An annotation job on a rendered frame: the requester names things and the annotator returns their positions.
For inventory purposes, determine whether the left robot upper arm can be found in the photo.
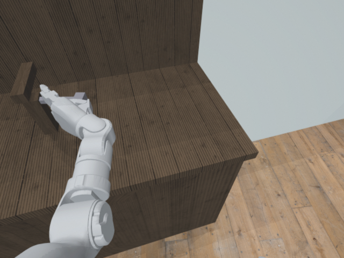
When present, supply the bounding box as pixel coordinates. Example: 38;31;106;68
15;199;114;258

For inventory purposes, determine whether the tap lever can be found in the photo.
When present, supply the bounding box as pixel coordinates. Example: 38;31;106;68
39;92;88;104

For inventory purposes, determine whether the robot left hand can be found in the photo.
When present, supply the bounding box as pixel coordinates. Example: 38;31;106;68
40;84;93;137

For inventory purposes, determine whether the counter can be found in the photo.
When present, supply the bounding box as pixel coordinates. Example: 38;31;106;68
0;0;259;258

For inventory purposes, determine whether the robot left forearm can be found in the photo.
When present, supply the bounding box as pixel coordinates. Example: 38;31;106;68
49;113;116;242

